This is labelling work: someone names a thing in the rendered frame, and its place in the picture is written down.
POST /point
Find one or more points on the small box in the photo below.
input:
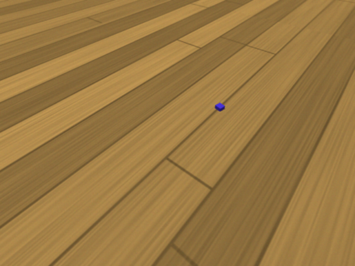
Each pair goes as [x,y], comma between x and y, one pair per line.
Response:
[219,107]

